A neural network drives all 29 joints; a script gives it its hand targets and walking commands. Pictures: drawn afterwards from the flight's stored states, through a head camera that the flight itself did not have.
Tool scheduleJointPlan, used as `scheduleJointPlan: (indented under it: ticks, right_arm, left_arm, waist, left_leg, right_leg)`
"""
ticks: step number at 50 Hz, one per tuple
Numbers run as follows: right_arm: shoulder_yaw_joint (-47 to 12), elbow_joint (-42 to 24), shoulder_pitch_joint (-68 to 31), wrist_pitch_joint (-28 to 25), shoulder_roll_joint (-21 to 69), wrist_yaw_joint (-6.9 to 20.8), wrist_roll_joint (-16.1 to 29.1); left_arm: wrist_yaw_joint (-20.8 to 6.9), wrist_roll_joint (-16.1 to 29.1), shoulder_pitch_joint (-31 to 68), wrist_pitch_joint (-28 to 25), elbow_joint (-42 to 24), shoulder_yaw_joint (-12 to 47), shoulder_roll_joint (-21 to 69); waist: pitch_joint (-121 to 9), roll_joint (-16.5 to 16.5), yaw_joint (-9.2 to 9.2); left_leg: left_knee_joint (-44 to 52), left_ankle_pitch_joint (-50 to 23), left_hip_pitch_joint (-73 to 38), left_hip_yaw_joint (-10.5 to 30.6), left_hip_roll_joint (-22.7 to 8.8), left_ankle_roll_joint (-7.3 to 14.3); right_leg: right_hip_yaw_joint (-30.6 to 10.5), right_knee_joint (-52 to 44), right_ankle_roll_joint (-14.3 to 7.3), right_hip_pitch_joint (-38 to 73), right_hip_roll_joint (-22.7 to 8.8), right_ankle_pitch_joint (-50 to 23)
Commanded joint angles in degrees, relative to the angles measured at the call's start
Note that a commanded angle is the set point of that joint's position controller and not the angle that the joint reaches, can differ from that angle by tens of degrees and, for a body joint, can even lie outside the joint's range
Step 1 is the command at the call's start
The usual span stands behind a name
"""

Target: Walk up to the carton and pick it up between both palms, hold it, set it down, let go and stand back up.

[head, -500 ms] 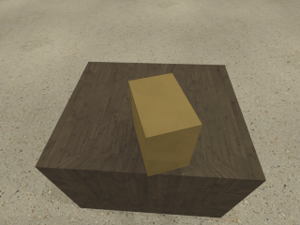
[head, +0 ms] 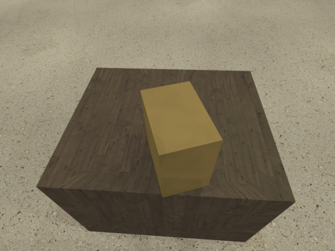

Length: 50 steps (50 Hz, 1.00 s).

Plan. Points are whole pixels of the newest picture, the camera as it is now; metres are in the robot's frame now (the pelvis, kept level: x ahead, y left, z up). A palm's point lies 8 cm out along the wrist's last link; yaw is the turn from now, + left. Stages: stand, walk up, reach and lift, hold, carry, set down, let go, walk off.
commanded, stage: stand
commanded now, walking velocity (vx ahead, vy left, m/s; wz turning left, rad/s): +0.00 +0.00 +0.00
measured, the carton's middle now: (176, 140) +0.44 +0.01 -0.06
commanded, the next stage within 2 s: none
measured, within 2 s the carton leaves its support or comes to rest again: neither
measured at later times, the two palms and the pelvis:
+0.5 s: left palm out of the picture +0.00 +0.23 -0.14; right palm out of the picture -0.01 -0.24 -0.13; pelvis +0.01 +0.00 +0.00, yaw +0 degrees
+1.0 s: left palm out of the picture +0.00 +0.23 -0.14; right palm out of the picture +0.00 -0.23 -0.14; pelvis +0.01 +0.00 +0.00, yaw +0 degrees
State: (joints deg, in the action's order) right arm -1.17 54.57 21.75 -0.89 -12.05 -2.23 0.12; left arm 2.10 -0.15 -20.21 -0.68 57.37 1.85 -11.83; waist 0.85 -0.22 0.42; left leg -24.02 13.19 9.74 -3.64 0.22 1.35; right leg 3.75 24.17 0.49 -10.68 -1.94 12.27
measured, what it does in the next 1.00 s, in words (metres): stands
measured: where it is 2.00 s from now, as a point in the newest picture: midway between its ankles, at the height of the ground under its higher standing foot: outside the picture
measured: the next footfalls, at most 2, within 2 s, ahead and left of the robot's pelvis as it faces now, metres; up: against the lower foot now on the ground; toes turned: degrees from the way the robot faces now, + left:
none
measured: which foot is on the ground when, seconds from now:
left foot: down 0.00-1.00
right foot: down 0.00-1.00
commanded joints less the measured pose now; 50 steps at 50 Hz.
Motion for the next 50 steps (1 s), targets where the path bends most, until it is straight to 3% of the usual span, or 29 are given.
scheduleJointPlan:
  ticks: [1,50]
  right_arm:
    - [1.55,-1.06,4.4,-0.58,-6.06,-0.29,-0.03]
    - [1.28,3.92,3.47,-0.7,-3.56,-0.8,0.24]
  left_arm:
    - [0.34,0.09,-3.8,-0.51,-1.1,-1.11,-6.04]
    - [0.83,0.07,-3.86,-0.59,2.2,-1.25,-4.04]
  waist:
    - [3.04,-0.13,-0.19]
    - [3.66,0.23,-0.18]
  left_leg:
    - [5.24,-3.01,1.9,6.63,-6.55,-0.37]
    - [6.54,-6.33,0.76,5.98,-7.36,-0.47]
  right_leg:
    - [-6.33,-5.16,-0.73,-1.24,-4.93,-2.93]
    - [-6.19,-5.31,-0.81,-0.23,-5.26,-5.89]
